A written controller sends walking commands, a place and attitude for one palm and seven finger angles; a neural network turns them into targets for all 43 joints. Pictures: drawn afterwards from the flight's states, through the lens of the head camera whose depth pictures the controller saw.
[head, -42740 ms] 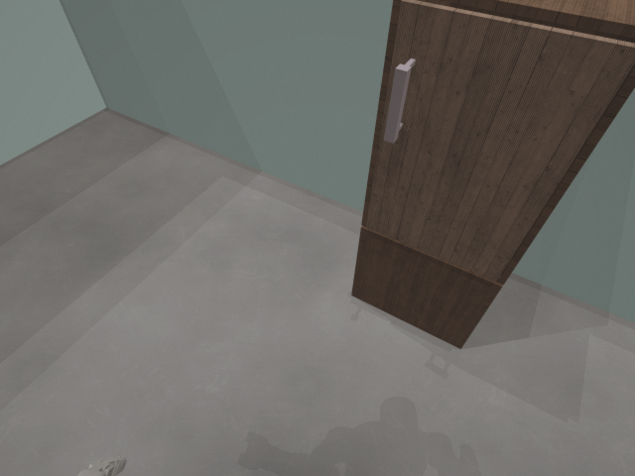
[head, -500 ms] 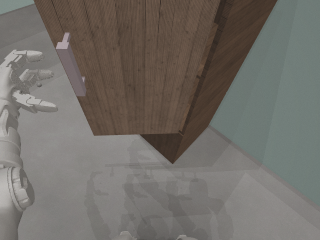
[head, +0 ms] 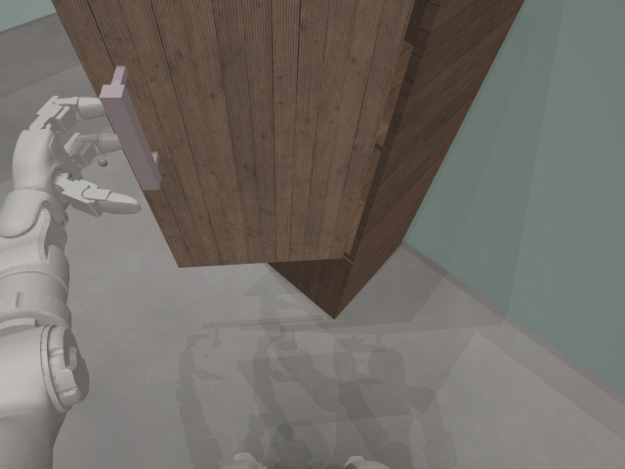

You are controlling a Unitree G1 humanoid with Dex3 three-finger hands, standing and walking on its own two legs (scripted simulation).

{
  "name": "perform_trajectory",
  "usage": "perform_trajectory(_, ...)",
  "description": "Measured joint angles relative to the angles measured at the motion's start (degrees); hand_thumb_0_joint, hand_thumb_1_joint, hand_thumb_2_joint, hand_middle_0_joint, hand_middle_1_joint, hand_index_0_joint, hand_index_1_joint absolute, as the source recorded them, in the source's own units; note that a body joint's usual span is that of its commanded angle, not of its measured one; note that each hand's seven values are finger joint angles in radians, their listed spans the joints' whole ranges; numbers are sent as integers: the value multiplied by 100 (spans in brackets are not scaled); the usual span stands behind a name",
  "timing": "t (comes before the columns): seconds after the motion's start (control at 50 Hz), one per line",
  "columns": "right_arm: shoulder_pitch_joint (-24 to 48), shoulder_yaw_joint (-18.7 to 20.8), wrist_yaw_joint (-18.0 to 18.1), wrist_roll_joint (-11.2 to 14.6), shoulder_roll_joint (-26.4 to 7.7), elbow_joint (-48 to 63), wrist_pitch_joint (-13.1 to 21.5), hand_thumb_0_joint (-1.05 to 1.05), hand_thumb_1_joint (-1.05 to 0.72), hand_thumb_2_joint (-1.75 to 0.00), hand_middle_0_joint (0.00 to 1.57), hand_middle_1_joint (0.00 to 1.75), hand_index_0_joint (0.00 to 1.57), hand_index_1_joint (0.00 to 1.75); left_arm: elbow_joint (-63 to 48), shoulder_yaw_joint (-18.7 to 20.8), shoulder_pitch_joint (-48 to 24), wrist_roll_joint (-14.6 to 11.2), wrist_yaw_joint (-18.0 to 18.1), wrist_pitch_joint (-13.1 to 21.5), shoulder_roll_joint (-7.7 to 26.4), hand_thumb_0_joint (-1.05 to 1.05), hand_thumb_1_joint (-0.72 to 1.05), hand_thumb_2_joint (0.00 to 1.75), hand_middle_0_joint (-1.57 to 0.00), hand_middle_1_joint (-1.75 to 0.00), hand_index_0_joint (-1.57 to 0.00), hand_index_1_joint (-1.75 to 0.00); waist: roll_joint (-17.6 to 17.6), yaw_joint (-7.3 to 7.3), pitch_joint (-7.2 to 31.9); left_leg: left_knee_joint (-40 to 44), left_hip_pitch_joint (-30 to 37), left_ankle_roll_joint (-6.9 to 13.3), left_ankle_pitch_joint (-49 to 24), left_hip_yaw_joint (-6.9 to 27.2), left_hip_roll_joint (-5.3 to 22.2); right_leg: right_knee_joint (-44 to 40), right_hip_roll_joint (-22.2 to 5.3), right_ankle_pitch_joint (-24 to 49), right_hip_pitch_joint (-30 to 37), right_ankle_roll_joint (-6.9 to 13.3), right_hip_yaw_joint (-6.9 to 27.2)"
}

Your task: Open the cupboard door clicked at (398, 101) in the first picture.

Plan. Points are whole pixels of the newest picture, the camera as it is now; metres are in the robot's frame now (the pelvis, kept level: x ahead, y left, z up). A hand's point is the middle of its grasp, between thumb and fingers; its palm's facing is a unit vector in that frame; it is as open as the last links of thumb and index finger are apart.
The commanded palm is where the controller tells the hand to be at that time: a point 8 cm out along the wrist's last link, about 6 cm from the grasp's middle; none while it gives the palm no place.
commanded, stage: slide the fingers in behind the handle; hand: left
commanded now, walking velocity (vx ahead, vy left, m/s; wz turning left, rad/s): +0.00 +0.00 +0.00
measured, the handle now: (137, 132) +0.53 +0.21 +0.11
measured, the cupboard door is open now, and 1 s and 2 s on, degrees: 47 47 48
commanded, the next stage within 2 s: close the thumb around the handle in 1.20 s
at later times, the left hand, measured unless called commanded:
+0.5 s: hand (135, 161) +0.47 +0.20 +0.11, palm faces +0.04 -1.00 +0.02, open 14.0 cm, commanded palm +0.44 +0.25 +0.11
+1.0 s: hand (147, 162) +0.46 +0.18 +0.11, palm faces +0.06 -1.00 +0.01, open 14.0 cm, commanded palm +0.44 +0.23 +0.11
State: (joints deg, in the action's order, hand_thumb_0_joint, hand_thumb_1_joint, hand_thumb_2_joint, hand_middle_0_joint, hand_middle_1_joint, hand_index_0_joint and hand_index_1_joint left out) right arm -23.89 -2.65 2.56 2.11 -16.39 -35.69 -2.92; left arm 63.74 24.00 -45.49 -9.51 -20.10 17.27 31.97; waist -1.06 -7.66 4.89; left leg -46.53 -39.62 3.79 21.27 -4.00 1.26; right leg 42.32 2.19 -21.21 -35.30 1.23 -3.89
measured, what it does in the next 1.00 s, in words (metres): stands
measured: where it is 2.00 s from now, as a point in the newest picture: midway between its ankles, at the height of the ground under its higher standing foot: outside the picture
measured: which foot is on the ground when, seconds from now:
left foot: down 0.00-1.00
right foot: down 0.00-1.00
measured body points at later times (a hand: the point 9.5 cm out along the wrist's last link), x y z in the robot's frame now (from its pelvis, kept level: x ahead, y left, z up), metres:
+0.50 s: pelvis +0.00 -0.01 +0.00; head +0.08 +0.00 +0.44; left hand +0.47 +0.26 +0.11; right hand +0.03 -0.28 -0.11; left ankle +0.01 +0.07 -0.71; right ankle -0.01 -0.11 -0.71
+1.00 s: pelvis +0.00 -0.02 +0.00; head +0.07 -0.01 +0.45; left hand +0.45 +0.24 +0.12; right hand +0.04 -0.29 -0.11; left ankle +0.01 +0.07 -0.71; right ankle -0.01 -0.11 -0.71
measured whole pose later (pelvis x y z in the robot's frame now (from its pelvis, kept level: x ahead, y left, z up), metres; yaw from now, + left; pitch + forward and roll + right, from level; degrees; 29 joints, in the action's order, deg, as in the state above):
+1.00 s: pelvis +0.00 -0.02 +0.00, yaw +1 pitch +13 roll -2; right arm -21.8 -2.0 1.6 2.4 -16.0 -36.3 -2.1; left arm 62.6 20.1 -45.4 -9.4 -13.4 18.0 25.8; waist -1.3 -6.7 4.7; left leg -45.7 -37.6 2.3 20.7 -3.3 1.5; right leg 43.0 2.6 -21.8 -33.9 2.8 -4.4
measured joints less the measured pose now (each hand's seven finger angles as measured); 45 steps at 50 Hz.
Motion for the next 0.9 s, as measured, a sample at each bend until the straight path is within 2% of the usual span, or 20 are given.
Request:
perform_trajectory(0.26, 143, -4, -30, 4, 26, 25, 70, 0, -91, -89, 21, 30, 20, 30, 51, -113, -80, 22, 171, 44, -129, -1, -50, 30, -30, -120, -30, -120, 5, 30, -2, -37, -13, -41, 14, 27, 15, 65, 16, -38, -22, 40, -22)
perform_trajectory(0.4, 147, 41, -56, 6, -2, -36, 55, 0, -91, -89, 21, 30, 20, 30, -41, -282, -124, -8, 279, -7, -337, -1, -50, 30, -30, -120, -30, -120, -6, 70, -2, -36, 2, -63, 15, 67, 4, 76, 9, -64, 2, 62, -60)
perform_trajectory(0.54, 155, 51, -81, -2, 14, 3, 50, 0, -91, -89, 21, 30, 20, 30, -111, -233, -49, 78, 461, -1, -424, -1, -50, 30, -30, -120, -30, -120, -10, 32, 9, -18, 31, -92, 15, 44, 28, 91, 33, -71, 1, 91, -33)
perform_trajectory(0.76, 112, 68, -113, 24, 57, -60, 17, 0, -91, -89, 21, 30, 20, 30, -311, -348, 149, -29, 565, 31, -658, -1, -50, 30, -30, -120, -30, -120, -52, 106, 33, 79, 206, -126, -10, 35, 35, 38, 46, -66, 149, 124, -17)
perform_trajectory(0.9, 180, 62, -110, 24, 61, -47, 57, 0, -91, -89, 21, 30, 20, 30, -209, -374, 79, 20, 693, 19, -649, -1, -50, 30, -28, -120, -30, -120, -45, 98, 10, 92, 220, -144, -44, 57, 28, 53, 41, -58, 159, 146, -39)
